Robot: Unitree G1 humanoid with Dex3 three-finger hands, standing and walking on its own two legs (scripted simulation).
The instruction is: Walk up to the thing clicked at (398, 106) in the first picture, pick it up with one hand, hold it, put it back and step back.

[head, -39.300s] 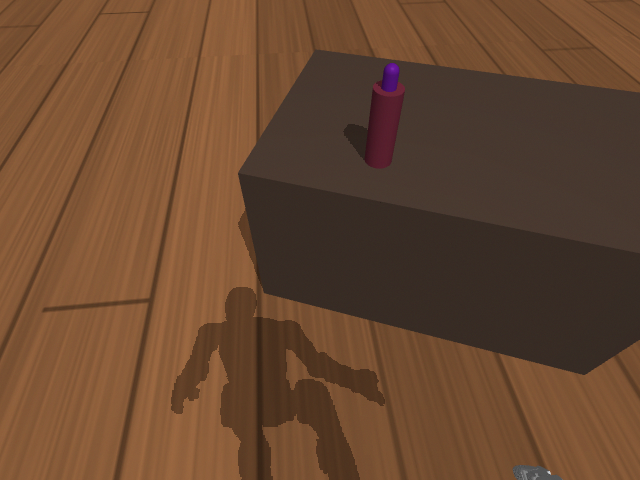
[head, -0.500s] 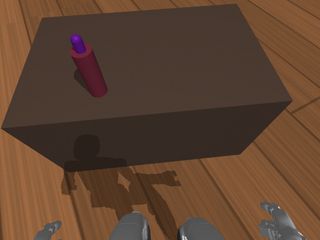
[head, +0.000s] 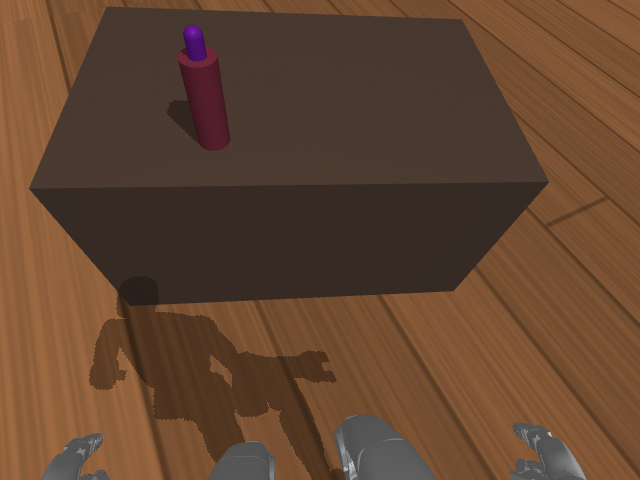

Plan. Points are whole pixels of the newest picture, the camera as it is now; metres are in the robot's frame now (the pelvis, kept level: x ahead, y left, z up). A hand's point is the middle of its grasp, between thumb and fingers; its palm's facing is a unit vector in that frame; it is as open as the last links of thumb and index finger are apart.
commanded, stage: step back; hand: left
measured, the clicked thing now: (204, 91) +0.78 +0.22 -0.04
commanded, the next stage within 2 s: stand in 1.98 s
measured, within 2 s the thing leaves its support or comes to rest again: neither
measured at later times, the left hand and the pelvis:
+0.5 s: hand out of the picture -0.04 +0.24 -0.15, palm faces +0.00 -0.91 -0.41, open 7.4 cm; pelvis -0.16 -0.03 -0.02, yaw +2 degrees
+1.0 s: hand out of the picture -0.27 +0.19 -0.14, palm faces +0.00 -0.91 -0.41, open 7.4 cm; pelvis -0.32 -0.09 -0.01, yaw -1 degrees
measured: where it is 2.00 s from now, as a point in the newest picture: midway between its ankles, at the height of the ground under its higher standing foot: outside the picture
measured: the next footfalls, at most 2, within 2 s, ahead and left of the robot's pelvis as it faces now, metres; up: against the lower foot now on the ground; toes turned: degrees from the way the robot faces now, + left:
right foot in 0.20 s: -0.08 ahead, -0.17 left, +0.00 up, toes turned -1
left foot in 0.50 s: -0.13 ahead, +0.08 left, +0.00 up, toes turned +0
